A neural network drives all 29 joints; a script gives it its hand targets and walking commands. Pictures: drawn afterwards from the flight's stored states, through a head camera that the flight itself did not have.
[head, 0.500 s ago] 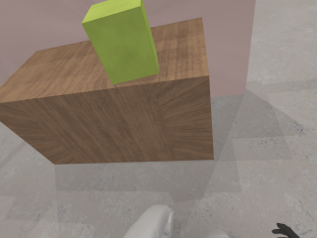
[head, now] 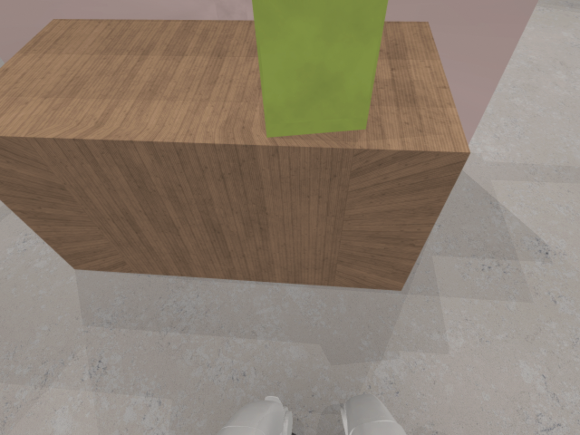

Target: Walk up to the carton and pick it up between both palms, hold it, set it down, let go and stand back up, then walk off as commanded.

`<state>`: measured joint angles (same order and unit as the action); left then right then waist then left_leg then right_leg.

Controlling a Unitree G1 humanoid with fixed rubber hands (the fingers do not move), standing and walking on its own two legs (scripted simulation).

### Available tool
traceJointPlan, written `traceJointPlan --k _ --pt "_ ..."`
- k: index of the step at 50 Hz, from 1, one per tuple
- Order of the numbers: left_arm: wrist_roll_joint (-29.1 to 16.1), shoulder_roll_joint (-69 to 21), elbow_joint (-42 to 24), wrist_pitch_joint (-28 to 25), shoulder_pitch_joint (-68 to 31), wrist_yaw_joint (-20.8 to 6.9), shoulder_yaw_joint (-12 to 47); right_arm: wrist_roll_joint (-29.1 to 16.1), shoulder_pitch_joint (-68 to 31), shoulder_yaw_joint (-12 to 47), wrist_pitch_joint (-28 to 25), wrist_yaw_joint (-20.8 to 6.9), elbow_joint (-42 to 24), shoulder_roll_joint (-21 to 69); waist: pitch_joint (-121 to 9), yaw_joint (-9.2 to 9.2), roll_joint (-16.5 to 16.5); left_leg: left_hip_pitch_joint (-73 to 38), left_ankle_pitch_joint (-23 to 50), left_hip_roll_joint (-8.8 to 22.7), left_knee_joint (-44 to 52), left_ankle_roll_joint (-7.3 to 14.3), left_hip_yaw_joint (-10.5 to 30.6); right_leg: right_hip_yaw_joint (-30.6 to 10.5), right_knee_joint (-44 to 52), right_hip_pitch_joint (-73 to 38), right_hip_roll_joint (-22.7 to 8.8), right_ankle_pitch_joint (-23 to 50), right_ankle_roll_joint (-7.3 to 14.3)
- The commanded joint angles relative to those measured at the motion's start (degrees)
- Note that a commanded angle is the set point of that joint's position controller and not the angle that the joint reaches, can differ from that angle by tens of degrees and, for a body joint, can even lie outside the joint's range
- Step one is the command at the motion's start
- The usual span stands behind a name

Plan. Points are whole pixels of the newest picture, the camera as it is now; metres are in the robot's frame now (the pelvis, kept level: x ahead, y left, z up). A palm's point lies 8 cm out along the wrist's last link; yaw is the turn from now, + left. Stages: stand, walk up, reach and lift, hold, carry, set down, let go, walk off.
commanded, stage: walk off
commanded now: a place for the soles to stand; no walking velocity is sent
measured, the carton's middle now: (311, 47) +0.82 -0.05 +0.09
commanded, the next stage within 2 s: none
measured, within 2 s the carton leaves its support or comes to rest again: neither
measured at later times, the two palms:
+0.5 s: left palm out of the picture +0.05 +0.52 -0.09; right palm (403, 404) +0.17 -0.14 -0.04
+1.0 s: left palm out of the picture +0.11 +0.59 -0.17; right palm (358, 434) +0.13 -0.07 -0.01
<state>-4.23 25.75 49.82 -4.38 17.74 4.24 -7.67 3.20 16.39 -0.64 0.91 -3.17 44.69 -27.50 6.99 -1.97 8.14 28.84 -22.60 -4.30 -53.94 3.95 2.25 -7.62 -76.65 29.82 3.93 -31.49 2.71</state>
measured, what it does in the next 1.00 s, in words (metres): steps to the left: right foot, then left foot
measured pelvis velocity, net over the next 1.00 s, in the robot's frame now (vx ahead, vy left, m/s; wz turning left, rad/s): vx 0.03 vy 0.25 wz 0.03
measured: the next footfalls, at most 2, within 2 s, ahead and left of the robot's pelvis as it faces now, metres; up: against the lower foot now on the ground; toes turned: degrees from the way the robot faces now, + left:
right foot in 0.16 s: +0.11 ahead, -0.16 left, +0.00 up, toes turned +9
left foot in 0.26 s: +0.07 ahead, +0.11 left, +0.00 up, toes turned -2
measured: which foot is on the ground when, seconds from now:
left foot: down 0.00-0.16, up 0.18-0.24, down 0.26-0.42, up 0.44-0.60, down 0.62-1.00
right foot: up 0.00-0.14, down 0.16-0.26, up 0.28-0.46, down 0.48-0.62, up 0.64-1.00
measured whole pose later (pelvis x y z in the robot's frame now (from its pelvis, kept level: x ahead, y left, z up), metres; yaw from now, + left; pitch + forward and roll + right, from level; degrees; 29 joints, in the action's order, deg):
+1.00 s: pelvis +0.03 +0.25 +0.00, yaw +2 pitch -3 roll -5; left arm -4.2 31.9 46.9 3.3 13.0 -1.4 -7.7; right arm 0.3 10.8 -0.7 -2.6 4.4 48.7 -20.3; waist 9.0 0.3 -11.9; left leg 28.8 -21.0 3.7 -52.5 -4.3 11.3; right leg -17.0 -66.9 29.0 8.8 -25.7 0.1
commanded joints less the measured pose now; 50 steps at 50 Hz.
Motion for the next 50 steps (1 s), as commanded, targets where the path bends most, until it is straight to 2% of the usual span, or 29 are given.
traceJointPlan --k 1,4,6,7,8,9,10,11,12,14,17,18,19,20,21,22,23,24,25,26,27,28,30,31,32,33,37,39,50 --pt "3.5 13.7 0.9 -0.9 24.4 0.0 -1.8 -1.6 -7.0 -7.9 -2.3 1.6 -8.5 -10.0 -8.2 9.26 1.9 -11.9 28.4 8.3 23.8 -16.1 12.0 5.4 28.9 -8.2 -2.9 -3.8 3.2" --pt "3.2 11.4 1.0 -1.8 20.8 0.5 -2.0 -2.2 -6.0 -7.2 -2.3 2.4 -8.1 -6.1 -11.9 9.46 -9.7 -10.2 36.9 3.8 -1.0 -10.7 1.0 1.8 52.8 -23.6 -9.0 22.7 9.1" --pt "4.2 13.0 -2.5 -1.5 12.9 1.3 -1.8 -2.7 -1.9 -7.3 -2.2 2.7 -6.9 -3.5 -13.0 5.26 -23.9 1.3 -15.3 4.2 -14.3 -5.4 8.9 -21.3 44.3 -26.0 -20.4 41.5 15.1" --pt "5.1 15.0 -6.0 -1.4 5.5 1.5 -1.0 -2.4 1.6 -8.2 -1.6 2.8 -5.0 -6.0 -11.7 0.5 -19.1 -4.9 -18.2 8.4 -19.8 -2.5 18.7 -31.5 43.4 -9.6 -25.7 36.4 16.6" --pt "5.1 16.2 -8.6 -1.3 -1.2 1.3 -0.6 -3.0 3.8 -9.1 -1.1 2.6 -3.4 -8.9 -8.0 -1.94 -15.2 -12.8 -15.7 8.6 -23.4 -1.3 19.7 -34.6 48.4 6.3 -27.1 18.7 17.5" --pt "5.6 19.0 -8.9 -1.7 -7.1 1.9 -0.9 -4.4 3.6 -8.6 -0.7 2.3 -3.6 -9.5 0.2 -2.91 -20.2 -12.3 -20.4 10.4 -19.2 -0.6 22.6 -39.0 49.4 15.3 -32.1 12.5 19.3" --pt "5.2 19.8 -8.6 -1.7 -12.2 1.9 -0.5 -4.2 7.3 -7.9 -0.8 2.0 -2.1 -9.5 2.9 -7.19 -19.4 -15.3 -19.3 13.6 -1.3 1.1 26.1 -34.1 42.0 17.3 -27.4 13.4 15.3" --pt "5.1 14.6 -7.2 -1.1 -13.1 1.1 1.3 -3.7 11.0 -7.0 -2.1 2.1 0.7 -9.7 1.6 -10.62 -11.6 -19.3 -14.0 17.1 31.9 -0.3 29.8 -18.0 23.6 11.0 -10.3 18.4 4.0" --pt "4.5 8.7 -2.8 -0.1 -1.6 0.0 3.6 -3.4 7.0 -6.9 -3.6 3.1 2.5 -12.9 4.3 -5.05 5.0 -16.8 12.0 20.0 39.7 -9.3 37.3 -7.4 9.5 12.7 5.8 0.6 -2.2" --pt "4.4 9.1 -2.0 1.6 5.4 -0.9 2.9 -3.7 2.2 -6.0 -3.9 3.9 1.1 -11.9 1.0 -0.26 1.6 -22.4 39.2 20.0 31.6 -17.1 35.2 -7.4 6.5 13.5 5.9 -1.9 -1.5" --pt "5.1 13.5 2.2 2.4 20.4 -1.0 0.5 -4.2 -7.5 -7.9 -2.5 5.0 -3.7 -11.5 -1.0 7.6 15.0 -20.3 76.8 6.0 39.2 -45.7 6.8 8.6 24.0 -5.5 10.5 -9.2 -0.3" --pt "5.3 14.2 3.8 2.5 28.0 -0.7 -0.8 -4.5 -14.8 -8.2 -2.3 5.3 -6.5 -11.4 -3.1 13.9 16.6 -13.9 90.1 1.0 30.8 -52.6 -1.6 10.3 34.9 -18.3 8.1 -12.6 2.2" --pt "4.8 15.7 3.9 2.2 35.1 -0.1 -2.7 -4.8 -23.5 -8.4 -2.1 5.8 -9.4 -10.9 -5.9 22.15 9.9 -9.2 97.3 -3.9 5.1 -52.6 -6.2 11.2 50.4 -28.0 1.7 -7.3 7.9" --pt "3.1 16.2 2.4 1.4 36.5 0.7 -4.7 -4.7 -27.4 -7.9 -2.3 6.6 -11.5 -10.0 -8.7 25.45 -15.8 3.7 71.6 -8.8 -42.5 -42.3 -6.9 -2.9 66.2 -36.5 -14.2 4.5 18.9" --pt "2.3 14.0 -2.0 1.4 26.1 1.2 -4.8 -4.3 -20.4 -7.5 -3.6 7.2 -10.1 -6.7 -11.2 20.27 -46.1 21.9 -26.6 -4.7 -65.9 -17.2 9.6 -36.5 53.2 -39.1 -30.5 28.4 25.7" --pt "3.6 16.4 -6.0 1.1 11.6 1.5 -3.8 -2.2 -13.2 -8.7 -3.6 7.7 -8.1 -6.3 -4.4 9.22 -35.5 16.8 -45.1 6.1 -55.2 -5.5 29.1 -41.9 45.7 -19.1 -32.2 35.5 18.5" --pt "3.8 12.5 -7.6 1.7 -3.0 0.6 -1.3 -3.0 -3.8 -8.6 -3.9 8.1 -3.5 -6.8 -1.0 -0.69 -25.9 1.8 -35.4 10.0 -38.5 1.1 33.1 -31.7 42.1 -2.8 -24.5 40.2 12.8" --pt "4.6 11.4 -10.9 1.7 -15.0 0.1 -0.3 -4.5 5.1 -7.4 -5.2 7.7 -1.3 -5.6 3.1 -8.25 -28.8 -5.3 -35.4 9.1 -22.7 4.0 30.7 -20.1 40.6 4.0 -15.2 46.5 8.4" --pt "4.4 13.6 -11.4 0.9 -22.7 0.4 -0.7 -5.2 9.6 -6.9 -5.0 6.4 -0.1 -7.1 4.4 -12.3 -30.1 -14.2 -32.2 6.3 -17.5 0.9 26.8 -15.0 43.1 12.2 -10.6 38.0 6.8" --pt "4.7 14.7 -10.0 0.5 -26.2 0.4 -0.1 -5.4 10.6 -7.0 -3.1 5.2 0.3 -8.3 5.6 -13.49 -24.5 -18.9 -21.6 9.1 0.6 -0.4 21.1 -12.9 41.5 14.8 -8.8 30.0 3.8" --pt "5.3 14.4 -8.7 0.1 -19.7 0.9 1.0 -4.3 12.0 -7.6 -2.2 4.3 2.0 -8.2 0.0 -12.78 -11.5 -23.6 -5.8 10.7 21.0 -2.5 16.7 -9.3 30.8 6.9 -5.6 30.6 0.8" --pt "5.5 12.8 -7.4 1.3 -14.7 0.2 2.2 -3.5 13.3 -7.8 -2.9 5.3 5.1 -8.6 -5.8 -11.52 -6.1 -26.7 6.5 11.4 30.9 -5.6 16.8 -9.1 19.1 0.7 -2.9 29.7 0.0" --pt "5.5 6.4 -5.7 4.1 -4.7 -1.3 4.4 -2.6 8.8 -7.5 -4.1 7.6 5.6 -9.3 -8.6 -5.8 -1.5 -28.9 19.7 9.4 29.5 -11.7 15.4 -11.9 11.4 3.5 3.2 1.8 1.6" --pt "4.8 3.2 -6.2 5.2 2.2 -2.3 4.8 -1.7 4.9 -8.2 -4.3 8.4 3.7 -14.3 -11.1 -0.92 7.8 -29.3 34.0 16.3 24.8 -11.7 22.9 -10.6 7.1 9.4 7.1 -4.5 0.2" --pt "5.0 6.2 -6.8 6.5 6.0 -2.8 3.9 -2.2 -2.9 -7.9 -3.9 8.0 1.7 -18.0 -13.1 2.63 10.2 -18.2 15.8 25.2 33.7 -6.0 33.6 -10.2 6.7 5.2 5.0 -2.5 -2.5" --pt "5.7 11.5 -6.3 7.5 4.2 -3.0 2.5 -2.4 -8.2 -8.7 -3.6 7.8 2.0 -20.2 -11.5 2.76 12.0 -11.2 1.1 25.9 36.1 0.1 38.1 -11.1 3.7 1.4 3.0 0.7 -1.6" --pt "5.9 12.5 -4.9 7.6 1.1 -4.4 1.6 -1.9 -0.4 -9.4 -4.0 8.7 1.3 -15.1 -9.5 1.71 15.6 -24.3 19.3 19.3 23.4 -3.1 21.5 -10.3 5.6 11.3 2.3 5.6 -1.5" --pt "6.4 12.1 -5.9 7.6 2.2 -4.7 1.3 -2.7 1.1 -8.9 -3.9 9.0 1.7 -13.8 -11.7 1.76 13.0 -27.7 28.5 19.8 20.5 -1.8 19.9 -9.4 4.8 12.4 2.9 5.2 -1.8" --pt "6.9 11.5 -7.0 8.1 2.1 -6.4 -0.2 -2.6 -2.1 -8.8 -4.0 8.9 -0.4 -14.9 -5.2 1.24 13.4 -16.3 9.4 22.7 24.5 7.0 21.3 -4.8 -0.8 12.8 2.4 5.9 -3.2"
